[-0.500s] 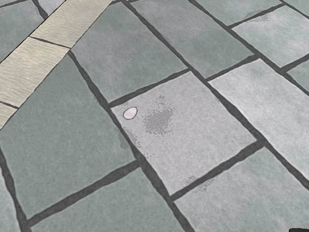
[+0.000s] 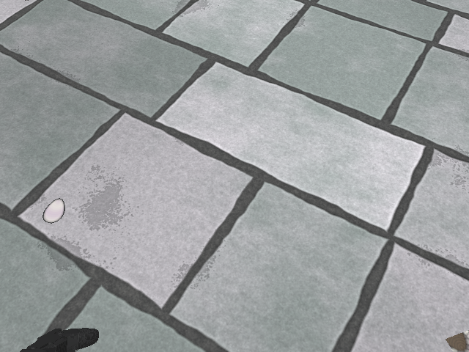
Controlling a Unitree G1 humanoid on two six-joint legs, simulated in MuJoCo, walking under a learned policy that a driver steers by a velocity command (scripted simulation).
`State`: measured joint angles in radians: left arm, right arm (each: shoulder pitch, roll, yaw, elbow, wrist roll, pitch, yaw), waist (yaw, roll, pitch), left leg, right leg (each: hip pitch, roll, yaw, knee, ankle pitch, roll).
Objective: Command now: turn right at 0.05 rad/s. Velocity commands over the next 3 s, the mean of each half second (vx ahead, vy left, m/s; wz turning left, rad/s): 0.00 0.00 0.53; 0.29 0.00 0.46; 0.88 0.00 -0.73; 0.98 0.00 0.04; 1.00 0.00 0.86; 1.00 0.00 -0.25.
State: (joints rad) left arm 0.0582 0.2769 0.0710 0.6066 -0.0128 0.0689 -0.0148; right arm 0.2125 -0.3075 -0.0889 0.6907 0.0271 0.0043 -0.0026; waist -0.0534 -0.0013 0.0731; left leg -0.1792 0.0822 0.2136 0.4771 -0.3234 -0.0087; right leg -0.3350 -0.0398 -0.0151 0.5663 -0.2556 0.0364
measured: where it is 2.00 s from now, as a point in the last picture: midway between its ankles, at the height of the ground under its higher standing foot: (185, 210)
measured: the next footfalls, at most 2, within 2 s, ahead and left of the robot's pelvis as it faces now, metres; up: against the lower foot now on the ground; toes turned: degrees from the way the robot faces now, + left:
right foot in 0.02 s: +0.05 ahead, -0.13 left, +0.00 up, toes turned -2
left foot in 0.48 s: +0.02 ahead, +0.12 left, +0.00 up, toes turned +27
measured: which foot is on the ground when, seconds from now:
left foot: down 0.00-0.02, up 0.04-0.46, down 0.48-1.00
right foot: up 0.00-0.00, down 0.02-0.48, up 0.50-1.00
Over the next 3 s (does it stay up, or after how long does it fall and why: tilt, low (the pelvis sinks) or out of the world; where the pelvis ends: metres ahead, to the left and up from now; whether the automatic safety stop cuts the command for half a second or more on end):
stays up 1.82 0.53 0.00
